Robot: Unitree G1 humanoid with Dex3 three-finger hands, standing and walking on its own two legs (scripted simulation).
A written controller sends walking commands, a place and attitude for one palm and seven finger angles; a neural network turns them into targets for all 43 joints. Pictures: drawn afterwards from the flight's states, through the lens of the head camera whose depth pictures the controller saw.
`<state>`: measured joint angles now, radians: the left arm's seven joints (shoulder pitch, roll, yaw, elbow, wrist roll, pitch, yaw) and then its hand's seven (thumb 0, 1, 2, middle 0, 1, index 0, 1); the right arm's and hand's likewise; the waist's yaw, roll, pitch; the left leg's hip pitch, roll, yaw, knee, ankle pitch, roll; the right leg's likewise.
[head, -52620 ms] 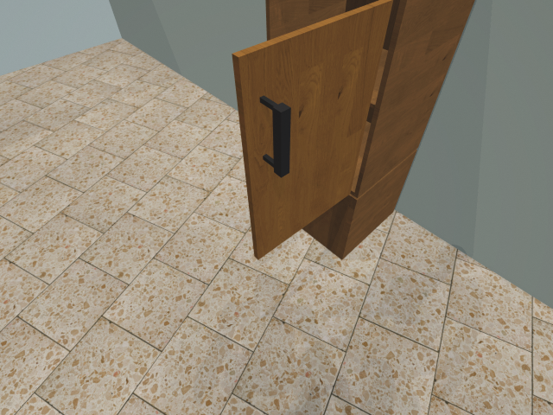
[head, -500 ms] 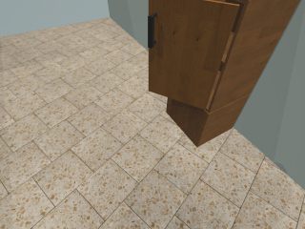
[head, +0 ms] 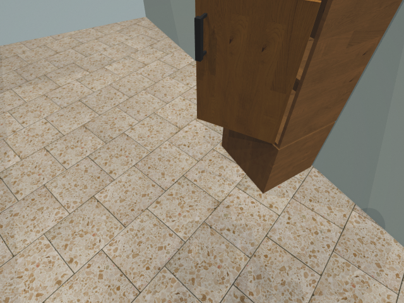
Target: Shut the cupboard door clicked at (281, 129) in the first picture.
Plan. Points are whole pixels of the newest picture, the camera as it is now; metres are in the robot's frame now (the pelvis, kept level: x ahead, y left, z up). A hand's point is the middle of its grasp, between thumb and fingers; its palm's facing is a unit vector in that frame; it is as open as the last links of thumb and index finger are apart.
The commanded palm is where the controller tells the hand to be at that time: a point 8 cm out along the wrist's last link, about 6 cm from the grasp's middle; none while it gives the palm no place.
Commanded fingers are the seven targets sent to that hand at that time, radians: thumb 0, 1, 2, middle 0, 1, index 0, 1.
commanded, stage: look to check the result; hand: left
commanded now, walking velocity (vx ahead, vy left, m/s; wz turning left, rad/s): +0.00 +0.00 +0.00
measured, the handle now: (201, 37) +0.97 +0.04 +0.08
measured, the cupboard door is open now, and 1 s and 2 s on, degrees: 33 33 33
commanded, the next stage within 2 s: walk to a spot facing it in 0.20 s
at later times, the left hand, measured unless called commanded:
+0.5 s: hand out of the picture +0.07 +0.20 -0.17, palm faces +0.05 -0.96 -0.28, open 7.4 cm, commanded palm none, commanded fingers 0.00 0.90 0.90 -0.20 -0.30 -0.20 -0.30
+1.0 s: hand out of the picture +0.03 +0.24 -0.17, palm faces +0.31 -0.92 -0.26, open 7.4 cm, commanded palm none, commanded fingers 0.00 0.90 0.90 -0.20 -0.30 -0.20 -0.30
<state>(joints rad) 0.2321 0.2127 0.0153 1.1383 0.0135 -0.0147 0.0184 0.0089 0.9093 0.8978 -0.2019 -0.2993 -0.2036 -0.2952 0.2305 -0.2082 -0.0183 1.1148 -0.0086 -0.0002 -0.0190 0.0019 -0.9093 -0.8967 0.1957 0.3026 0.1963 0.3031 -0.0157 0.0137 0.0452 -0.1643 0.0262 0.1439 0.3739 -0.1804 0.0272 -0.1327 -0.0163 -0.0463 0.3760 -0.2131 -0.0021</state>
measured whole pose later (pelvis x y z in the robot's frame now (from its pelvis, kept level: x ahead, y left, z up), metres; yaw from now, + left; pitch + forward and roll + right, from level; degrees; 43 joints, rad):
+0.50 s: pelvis +0.02 -0.01 +0.00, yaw +3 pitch -1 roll +0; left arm 0.16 0.24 0.02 1.10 0.01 0.00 0.02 0.01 0.91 0.90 -0.20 -0.30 -0.20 -0.30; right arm 0.18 -0.24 -0.02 1.09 -0.01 0.02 -0.01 0.00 -0.91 -0.90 0.19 0.30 0.20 0.30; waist -0.03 0.00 0.05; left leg -0.18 0.02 0.09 0.41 -0.21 0.01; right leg -0.12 -0.02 -0.10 0.41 -0.26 -0.01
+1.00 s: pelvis +0.01 +0.01 -0.01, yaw +19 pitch +2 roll -1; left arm 0.14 0.23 0.07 0.93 0.02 0.04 0.00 0.01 0.91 0.90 -0.20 -0.30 -0.20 -0.30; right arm 0.24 -0.20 -0.05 0.96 -0.03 0.03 -0.01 0.00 -0.91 -0.90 0.20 0.30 0.20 0.30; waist -0.04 0.02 0.10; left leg -0.33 -0.04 -0.05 0.47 -0.18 0.04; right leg -0.42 -0.04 0.00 0.89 -0.42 0.05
